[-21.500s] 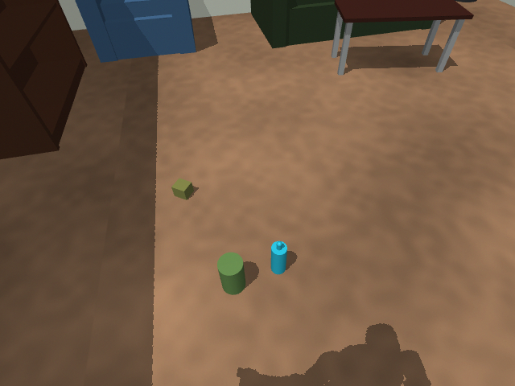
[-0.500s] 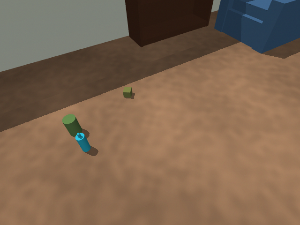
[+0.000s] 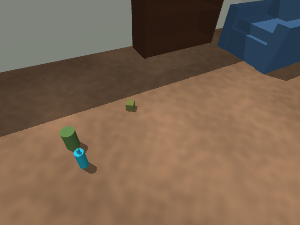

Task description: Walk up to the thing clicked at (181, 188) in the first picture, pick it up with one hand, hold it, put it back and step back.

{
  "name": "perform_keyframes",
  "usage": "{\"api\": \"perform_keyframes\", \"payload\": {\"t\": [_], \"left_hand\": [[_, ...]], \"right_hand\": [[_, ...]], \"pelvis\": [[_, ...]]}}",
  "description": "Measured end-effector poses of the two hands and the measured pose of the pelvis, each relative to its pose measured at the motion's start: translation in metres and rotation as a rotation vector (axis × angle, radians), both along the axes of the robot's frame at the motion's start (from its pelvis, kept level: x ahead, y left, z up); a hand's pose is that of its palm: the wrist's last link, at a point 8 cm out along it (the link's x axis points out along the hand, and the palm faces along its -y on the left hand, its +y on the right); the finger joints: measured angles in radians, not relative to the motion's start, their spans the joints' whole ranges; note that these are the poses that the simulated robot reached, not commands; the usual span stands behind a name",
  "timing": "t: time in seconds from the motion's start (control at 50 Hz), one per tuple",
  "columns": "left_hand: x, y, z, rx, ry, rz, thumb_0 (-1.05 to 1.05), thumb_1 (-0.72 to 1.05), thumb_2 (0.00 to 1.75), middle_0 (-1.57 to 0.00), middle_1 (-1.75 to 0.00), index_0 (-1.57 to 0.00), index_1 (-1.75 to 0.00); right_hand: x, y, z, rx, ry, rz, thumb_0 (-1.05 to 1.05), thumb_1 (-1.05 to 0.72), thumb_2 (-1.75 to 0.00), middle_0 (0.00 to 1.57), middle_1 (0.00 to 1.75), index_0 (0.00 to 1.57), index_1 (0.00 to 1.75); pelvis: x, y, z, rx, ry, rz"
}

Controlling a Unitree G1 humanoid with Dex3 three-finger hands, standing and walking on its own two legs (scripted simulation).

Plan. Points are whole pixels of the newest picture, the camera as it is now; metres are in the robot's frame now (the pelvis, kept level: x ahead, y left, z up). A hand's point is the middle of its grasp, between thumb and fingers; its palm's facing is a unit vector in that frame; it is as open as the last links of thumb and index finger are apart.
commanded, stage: walk up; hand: left
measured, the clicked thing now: (130, 105) +1.29 +0.19 -0.73
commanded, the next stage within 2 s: none
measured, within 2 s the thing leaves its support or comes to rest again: neither
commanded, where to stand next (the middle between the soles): +0.98 -0.08 m, yaw +0 degrees
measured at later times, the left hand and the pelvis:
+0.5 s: hand (100, 159) +0.36 +0.20 -0.11, palm faces -0.03 -0.93 -0.38, open 7.4 cm; pelvis +0.24 -0.06 +0.00, yaw -2 degrees
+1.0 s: hand (100, 133) +0.51 +0.23 -0.15, palm faces -0.07 -0.94 -0.33, open 7.4 cm; pelvis +0.47 -0.04 +0.00, yaw -2 degrees
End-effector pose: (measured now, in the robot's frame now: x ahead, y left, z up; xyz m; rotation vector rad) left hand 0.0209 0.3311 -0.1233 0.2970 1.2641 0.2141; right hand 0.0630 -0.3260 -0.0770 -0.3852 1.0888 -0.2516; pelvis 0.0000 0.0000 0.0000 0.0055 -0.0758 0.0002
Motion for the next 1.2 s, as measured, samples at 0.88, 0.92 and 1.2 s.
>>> {"api": "perform_keyframes", "payload": {"t": [0.88,0.92,1.2], "left_hand": [[0.423,-0.050,-0.005,0.007,-0.034,-0.034,0.00,0.90,0.90,-0.21,-0.30,-0.20,-0.30],[0.441,-0.051,-0.004,-0.001,-0.010,-0.055,0.01,0.91,0.90,-0.21,-0.30,-0.20,-0.30],[0.586,-0.076,0.032,0.027,-0.082,-0.128,0.00,0.91,0.90,-0.21,-0.30,-0.20,-0.30]], "right_hand": [[0.451,-0.031,-0.013,0.010,-0.024,0.095,0.00,-0.91,-0.90,0.21,0.30,0.20,0.30],[0.466,-0.025,-0.007,0.020,-0.063,0.068,0.00,-0.91,-0.89,0.21,0.30,0.21,0.30],[0.512,-0.057,-0.015,0.067,0.002,-0.017,0.00,-0.90,-0.89,0.21,0.30,0.21,0.30]], "pelvis": [[0.421,-0.039,-0.013,-0.007,0.031,-0.019],[0.437,-0.037,-0.009,-0.014,0.024,-0.024],[0.544,-0.065,0.005,0.036,0.006,-0.046]]}}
